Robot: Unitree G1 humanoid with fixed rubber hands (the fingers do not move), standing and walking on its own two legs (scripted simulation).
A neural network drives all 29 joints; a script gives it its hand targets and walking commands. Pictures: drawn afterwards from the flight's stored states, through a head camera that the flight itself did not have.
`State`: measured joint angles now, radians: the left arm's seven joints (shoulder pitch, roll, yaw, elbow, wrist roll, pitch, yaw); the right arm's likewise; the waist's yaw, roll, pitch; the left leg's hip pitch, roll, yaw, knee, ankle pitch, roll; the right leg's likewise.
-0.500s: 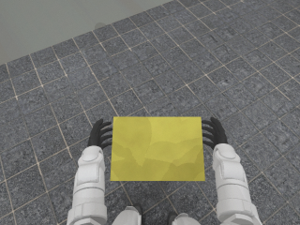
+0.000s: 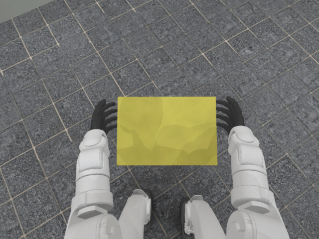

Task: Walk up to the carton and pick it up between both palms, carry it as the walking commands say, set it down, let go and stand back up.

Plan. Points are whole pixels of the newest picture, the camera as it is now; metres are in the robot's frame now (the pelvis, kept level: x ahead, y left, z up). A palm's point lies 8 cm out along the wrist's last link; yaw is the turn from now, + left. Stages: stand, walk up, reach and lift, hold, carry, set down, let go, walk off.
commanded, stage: set down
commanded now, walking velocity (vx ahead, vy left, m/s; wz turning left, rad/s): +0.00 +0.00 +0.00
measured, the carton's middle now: (165, 131) +0.40 +0.02 -0.16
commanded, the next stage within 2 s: none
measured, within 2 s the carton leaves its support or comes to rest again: neither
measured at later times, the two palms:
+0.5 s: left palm (110, 129) +0.40 +0.19 -0.16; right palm (223, 126) +0.42 -0.15 -0.15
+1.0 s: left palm (116, 130) +0.42 +0.19 -0.24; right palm (214, 127) +0.44 -0.15 -0.24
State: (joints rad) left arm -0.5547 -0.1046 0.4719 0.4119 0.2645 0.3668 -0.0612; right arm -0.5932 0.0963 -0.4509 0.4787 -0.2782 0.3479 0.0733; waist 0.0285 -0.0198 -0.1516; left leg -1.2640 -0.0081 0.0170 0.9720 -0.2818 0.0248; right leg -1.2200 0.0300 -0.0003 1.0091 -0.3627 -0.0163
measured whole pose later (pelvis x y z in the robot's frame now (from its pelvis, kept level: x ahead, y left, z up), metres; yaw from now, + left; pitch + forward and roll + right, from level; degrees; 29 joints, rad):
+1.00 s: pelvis -0.04 -0.01 -0.16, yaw -1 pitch +47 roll -1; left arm -0.94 0.04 0.47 0.61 0.19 0.37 0.01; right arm -0.98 -0.06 -0.41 0.69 -0.16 0.34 -0.04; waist 0.04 -0.03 -0.20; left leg -2.01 0.01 0.00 1.59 -0.41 0.01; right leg -1.96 0.04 -0.03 1.63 -0.50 -0.02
